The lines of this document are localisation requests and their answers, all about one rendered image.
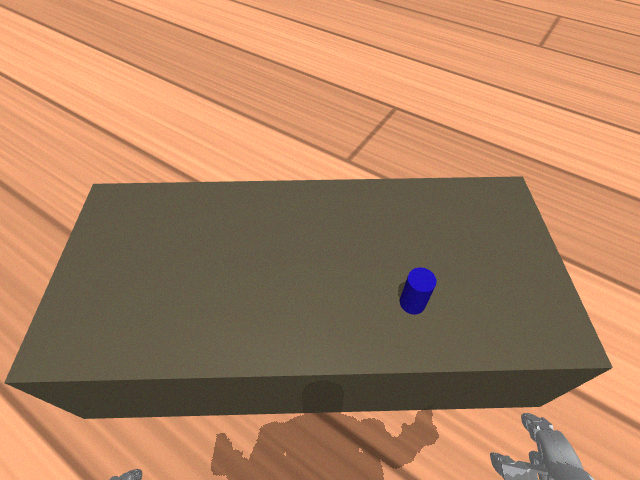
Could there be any right robot hand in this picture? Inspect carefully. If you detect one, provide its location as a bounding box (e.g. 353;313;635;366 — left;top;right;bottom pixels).
490;413;584;480

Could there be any can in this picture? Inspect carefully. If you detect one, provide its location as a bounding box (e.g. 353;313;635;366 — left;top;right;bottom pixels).
400;268;437;314

